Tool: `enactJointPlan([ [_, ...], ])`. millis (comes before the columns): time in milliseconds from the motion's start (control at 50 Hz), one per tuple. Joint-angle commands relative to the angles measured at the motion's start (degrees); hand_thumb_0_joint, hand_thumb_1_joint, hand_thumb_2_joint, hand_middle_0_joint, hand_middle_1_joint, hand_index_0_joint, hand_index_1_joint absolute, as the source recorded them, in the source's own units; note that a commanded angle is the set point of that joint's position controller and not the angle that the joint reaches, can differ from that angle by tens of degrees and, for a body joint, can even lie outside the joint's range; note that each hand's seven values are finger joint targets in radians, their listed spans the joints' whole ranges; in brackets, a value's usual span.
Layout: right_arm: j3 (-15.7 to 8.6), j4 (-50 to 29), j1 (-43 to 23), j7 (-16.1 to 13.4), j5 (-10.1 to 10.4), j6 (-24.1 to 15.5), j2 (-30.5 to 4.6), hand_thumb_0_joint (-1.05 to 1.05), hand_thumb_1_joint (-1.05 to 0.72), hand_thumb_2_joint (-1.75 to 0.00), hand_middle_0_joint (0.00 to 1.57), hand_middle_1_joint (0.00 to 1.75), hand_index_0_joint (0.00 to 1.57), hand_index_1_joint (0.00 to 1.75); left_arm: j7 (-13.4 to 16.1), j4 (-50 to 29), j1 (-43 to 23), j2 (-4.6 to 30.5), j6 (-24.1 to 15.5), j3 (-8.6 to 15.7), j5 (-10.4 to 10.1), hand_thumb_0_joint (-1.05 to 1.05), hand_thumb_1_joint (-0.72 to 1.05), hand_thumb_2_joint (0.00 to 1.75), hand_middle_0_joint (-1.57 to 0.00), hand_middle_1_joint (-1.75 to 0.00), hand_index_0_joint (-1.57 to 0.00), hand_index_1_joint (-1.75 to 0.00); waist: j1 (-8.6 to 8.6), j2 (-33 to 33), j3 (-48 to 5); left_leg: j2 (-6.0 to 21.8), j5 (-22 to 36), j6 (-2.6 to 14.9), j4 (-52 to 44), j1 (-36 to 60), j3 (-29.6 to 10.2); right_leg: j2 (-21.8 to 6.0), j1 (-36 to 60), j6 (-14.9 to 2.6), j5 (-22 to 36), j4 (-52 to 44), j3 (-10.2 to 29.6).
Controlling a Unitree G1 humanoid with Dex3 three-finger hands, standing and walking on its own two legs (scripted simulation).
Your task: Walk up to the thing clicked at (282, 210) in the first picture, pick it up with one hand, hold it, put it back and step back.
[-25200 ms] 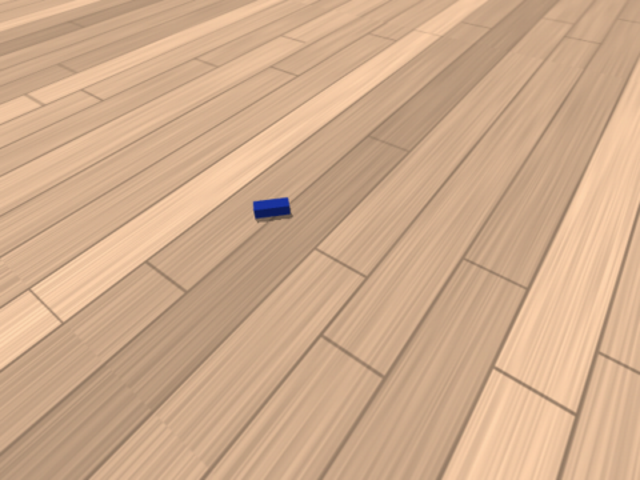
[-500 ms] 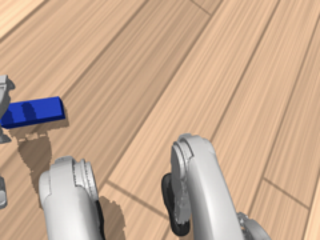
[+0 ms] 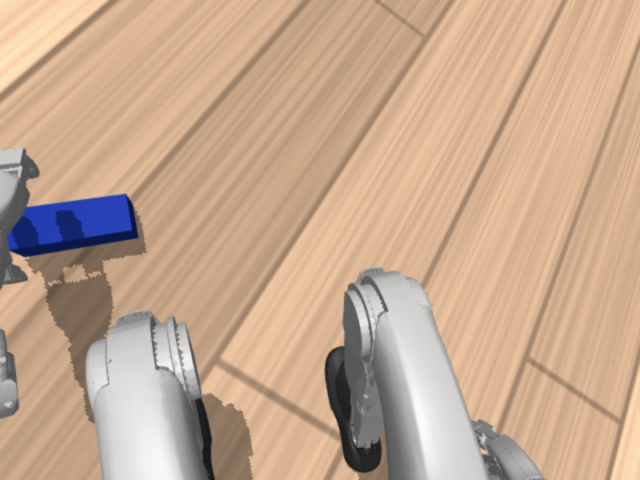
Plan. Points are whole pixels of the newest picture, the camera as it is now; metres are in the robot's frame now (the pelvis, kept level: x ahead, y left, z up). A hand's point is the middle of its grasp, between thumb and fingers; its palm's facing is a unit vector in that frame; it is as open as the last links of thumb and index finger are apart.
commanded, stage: rise first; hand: left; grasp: from above
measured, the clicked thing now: (75, 225) +0.48 +0.30 -0.29
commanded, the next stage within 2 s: approach in 0.16 s
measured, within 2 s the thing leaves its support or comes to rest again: neither
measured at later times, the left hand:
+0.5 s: hand (30, 215) +0.46 +0.31 -0.17, palm faces -0.43 -0.04 -0.90, open 14.1 cm
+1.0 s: hand (30, 213) +0.46 +0.31 -0.17, palm faces -0.48 -0.07 -0.87, open 14.0 cm
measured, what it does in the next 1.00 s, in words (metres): stands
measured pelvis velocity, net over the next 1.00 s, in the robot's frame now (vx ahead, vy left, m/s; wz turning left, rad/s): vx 0.00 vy -0.01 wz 0.00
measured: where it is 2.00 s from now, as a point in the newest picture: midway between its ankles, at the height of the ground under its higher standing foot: (279, 451)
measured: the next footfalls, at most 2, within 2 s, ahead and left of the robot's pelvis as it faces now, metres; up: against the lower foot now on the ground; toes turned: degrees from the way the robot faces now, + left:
none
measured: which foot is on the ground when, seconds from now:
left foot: down 0.00-1.00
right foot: down 0.00-1.00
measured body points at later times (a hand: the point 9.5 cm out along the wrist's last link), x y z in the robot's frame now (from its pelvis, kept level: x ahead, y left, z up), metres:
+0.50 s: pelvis +0.00 +0.00 +0.00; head +0.24 +0.09 +0.37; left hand +0.47 +0.31 -0.12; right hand +0.06 -0.27 -0.10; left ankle +0.07 +0.13 -0.28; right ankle +0.10 -0.14 -0.28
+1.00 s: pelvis +0.00 -0.01 +0.00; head +0.24 +0.06 +0.37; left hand +0.48 +0.31 -0.12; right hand +0.04 -0.27 -0.11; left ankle +0.07 +0.13 -0.28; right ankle +0.10 -0.14 -0.28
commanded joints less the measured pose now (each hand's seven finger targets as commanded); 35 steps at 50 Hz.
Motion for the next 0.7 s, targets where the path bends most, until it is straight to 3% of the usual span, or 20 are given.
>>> enactJointPlan([
  [0, -4.8, -0.5, 11.1, -0.8, 0.2, -0.1, -14.9, 0.00, -0.90, -0.90, 0.20, 0.30, 0.20, 0.30, 1.5, -7.5, -16.1, 15.1, -0.1, 1.8, -1.5, 0.00, -0.58, 1.04, -0.07, -1.01, -0.06, -1.02, -0.15, 18.3, -37.8, -1.2, 8.8, 1.97, -14.9, 30.8, 6.9, 1.8, 15.5, -5.25, 11.7, -13.4, -6.9],
  [20, -4.6, -0.6, 11.4, -0.7, 0.1, -0.1, -14.9, 0.00, -0.90, -0.90, 0.20, 0.30, 0.20, 0.30, 1.4, -6.2, -15.4, 15.0, 0.0, 1.9, -1.4, 0.00, -0.57, 1.03, -0.07, -1.02, -0.06, -1.03, -0.50, 18.2, -36.6, -1.2, 9.0, 2.00, -14.7, 30.5, 6.9, 1.7, 15.5, -5.20, 12.0, -13.0, -6.9],
  [80, -4.5, -0.9, 10.7, -0.8, 0.0, 0.1, -14.7, 0.00, -0.90, -0.90, 0.20, 0.30, 0.20, 0.30, 1.2, -7.5, -15.2, 16.2, -0.7, 2.3, -1.2, 0.00, -0.56, 1.03, -0.08, -1.02, -0.07, -1.03, 0.75, 19.0, -38.0, -1.3, 8.8, 1.98, -14.6, 30.1, 7.4, 2.0, 16.8, -5.27, 11.7, -13.7, -6.4],
  [120, -4.4, -0.6, 11.2, -0.8, -0.2, 0.2, -14.9, 0.00, -0.90, -0.90, 0.20, 0.30, 0.20, 0.30, 1.3, -8.2, -15.8, 16.1, -0.8, 2.6, -1.2, 0.00, -0.56, 1.03, -0.08, -1.01, -0.07, -1.02, 0.10, 17.7, -38.2, -1.4, 9.0, 2.13, -14.3, 29.9, 7.4, 1.9, 17.2, -5.06, 12.0, -13.7, -6.5],
  [140, -4.5, -0.5, 10.8, -0.9, 0.2, 0.2, -14.6, 0.00, -0.90, -0.90, 0.20, 0.30, 0.20, 0.30, 1.4, -7.2, -15.0, 15.1, -0.9, 1.9, -1.6, 0.00, -0.56, 1.03, -0.08, -1.01, -0.07, -1.02, 0.57, 18.3, -37.5, -1.3, 8.6, 1.95, -14.6, 30.1, 7.3, 1.9, 16.1, -5.34, 11.5, -13.4, -6.5],
  [160, -4.8, -0.6, 10.7, -0.9, 0.2, 0.1, -14.7, 0.00, -0.90, -0.90, 0.20, 0.30, 0.20, 0.30, 1.3, -7.1, -15.3, 14.1, -1.0, 1.3, -1.6, 0.00, -0.56, 1.02, -0.08, -1.01, -0.07, -1.02, -0.15, 18.1, -37.2, -1.2, 8.3, 1.90, -14.6, 30.7, 7.0, 2.0, 15.2, -5.29, 11.3, -13.3, -6.8],
  [220, -4.5, -0.6, 11.1, -1.0, 0.0, 0.2, -14.7, 0.00, -0.90, -0.90, 0.20, 0.30, 0.20, 0.30, 1.9, -7.9, -15.7, 16.2, -1.5, 2.4, -0.9, 0.00, -0.57, 1.03, -0.08, -1.01, -0.07, -1.02, 0.44, 18.2, -38.3, -1.3, 8.7, 1.97, -14.5, 30.1, 7.1, 2.1, 16.5, -5.28, 11.6, -13.5, -6.6],
  [240, -4.4, -0.4, 11.4, -1.0, -0.1, 0.2, -14.9, 0.00, -0.90, -0.90, 0.20, 0.30, 0.20, 0.30, 2.2, -6.7, -15.9, 16.0, -1.4, 2.4, -0.9, 0.00, -0.61, 1.11, -0.09, -0.95, -0.04, -1.00, -0.26, 17.3, -37.6, -1.2, 9.0, 2.14, -13.8, 29.6, 7.2, 2.0, 16.6, -5.03, 12.1, -13.6, -6.6],
  [300, -4.2, 0.1, 11.2, -1.0, -0.3, -0.2, -14.6, 0.00, -0.90, -0.90, 0.20, 0.30, 0.20, 0.30, 2.4, -6.4, -19.1, 13.4, -1.4, 0.1, -0.8, 0.00, -0.56, 1.02, -0.07, -1.04, -0.07, -1.04, -1.91, 18.0, -35.7, -1.1, 7.1, 1.99, -14.1, 29.9, 6.8, 2.0, 13.9, -5.30, 10.6, -13.5, -6.8],
  [340, -4.2, 0.2, 11.8, -1.2, -0.2, -0.5, -15.0, 0.00, -0.90, -0.89, 0.20, 0.30, 0.20, 0.30, 2.9, -8.0, -22.0, 13.4, -1.6, -0.6, -0.6, 0.00, -0.56, 1.02, -0.07, -1.05, -0.07, -1.05, -2.53, 20.0, -36.8, -1.0, 6.6, 1.79, -14.3, 30.7, 6.7, 2.0, 13.7, -5.33, 10.1, -13.9, -6.9],
  [400, -4.2, 0.7, 13.0, -1.1, -0.4, -1.1, -14.8, 0.00, -0.90, -0.89, 0.20, 0.30, 0.20, 0.30, 3.6, -9.3, -25.0, 8.2, -0.9, -3.7, -0.8, 0.00, -0.55, 1.01, -0.07, -1.06, -0.07, -1.06, -4.51, 21.2, -37.8, -0.8, 7.5, 1.55, -14.5, 32.4, 6.5, 2.1, 13.3, -5.34, 11.3, -13.9, -7.3],
  [460, -4.1, 0.6, 14.2, -1.0, -0.2, -1.6, -15.3, 0.00, -0.90, -0.89, 0.20, 0.30, 0.20, 0.30, 4.3, -7.5, -26.1, 7.6, 0.9, -4.2, -0.8, 0.00, -0.54, 1.00, -0.07, -1.07, -0.07, -1.06, -5.10, 22.1, -38.4, -0.7, 9.2, 1.39, -14.7, 33.4, 6.3, 2.0, 13.6, -5.33, 13.1, -13.4, -7.7],
  [480, -4.2, 0.4, 14.1, -1.2, -0.1, -1.5, -15.4, 0.00, -0.89, -0.89, 0.20, 0.30, 0.20, 0.30, 4.6, -6.9, -25.9, 7.4, 1.7, -4.1, -0.8, 0.00, -0.53, 1.00, -0.07, -1.06, -0.08, -1.05, -4.35, 22.6, -39.6, -0.7, 10.0, 1.22, -15.2, 34.5, 6.3, 1.9, 13.4, -5.46, 13.7, -13.2, -7.8],
  [500, -3.9, 0.2, 13.7, -0.9, -0.3, -1.6, -15.1, 0.00, -0.90, -0.89, 0.20, 0.30, 0.20, 0.30, 4.7, -3.4, -24.8, 6.6, 2.7, -4.8, -0.4, 0.00, -0.53, 1.00, -0.07, -1.06, -0.08, -1.05, -4.97, 22.5, -37.6, -0.6, 9.5, 1.32, -14.8, 33.5, 6.5, 2.0, 12.9, -5.49, 13.7, -13.3, -7.8],
  [520, -3.7, -0.1, 14.0, -1.0, -0.1, -1.5, -15.5, 0.00, -0.90, -0.89, 0.20, 0.30, 0.20, 0.30, 5.2, -5.6, -26.2, 8.5, 3.3, -3.6, -0.7, 0.00, -0.54, 1.01, -0.07, -1.06, -0.08, -1.05, -4.10, 22.9, -39.1, -0.7, 10.5, 1.39, -15.3, 33.5, 6.7, 2.1, 14.1, -5.36, 14.4, -13.9, -7.6],
  [540, -3.4, -0.1, 14.0, -0.9, 0.0, -1.6, -15.1, 0.00, -0.90, -0.89, 0.20, 0.30, 0.20, 0.30, 5.3, -1.5, -23.4, 7.4, 4.5, -3.9, -0.5, 0.00, -0.54, 1.01, -0.07, -1.05, -0.08, -1.05, -3.95, 22.0, -37.4, -0.8, 10.3, 1.46, -15.3, 32.4, 6.8, 2.1, 13.8, -5.57, 14.4, -13.3, -7.6],
  [580, -3.0, -1.1, 14.1, -0.5, -0.2, -1.5, -15.3, 0.00, -0.90, -0.89, 0.20, 0.30, 0.20, 0.30, 5.6, -1.2, -22.7, 10.1, 6.3, -1.8, -0.3, 0.00, -0.54, 1.01, -0.08, -1.05, -0.08, -1.05, -3.05, 21.8, -38.5, -1.0, 11.4, 1.71, -15.5, 31.9, 7.1, 2.1, 15.6, -5.49, 15.3, -13.3, -7.4],
  [660, -2.3, -3.0, 12.5, -0.2, 0.7, -1.3, -15.0, 0.00, -0.90, -0.89, 0.20, 0.30, 0.20, 0.30, 5.1, -1.8, -21.3, 11.3, 8.7, -0.4, -1.6, 0.00, -0.56, 1.03, -0.08, -1.02, -0.08, -1.03, -1.82, 20.8, -40.2, -1.0, 11.9, 2.31, -15.1, 30.8, 7.8, 2.3, 17.8, -5.37, 15.9, -13.5, -6.5],
  [680, -2.2, -2.9, 12.3, 0.0, 0.8, -1.5, -14.8, 0.00, -0.90, -0.89, 0.20, 0.30, 0.20, 0.30, 4.7, -0.2, -19.8, 10.7, 9.1, -0.9, -1.8, 0.00, -0.55, 1.03, -0.09, -1.02, -0.08, -1.03, -2.20, 19.2, -38.8, -1.0, 11.3, 2.60, -14.5, 29.4, 8.0, 2.5, 18.0, -5.24, 15.7, -13.4, -6.3],
])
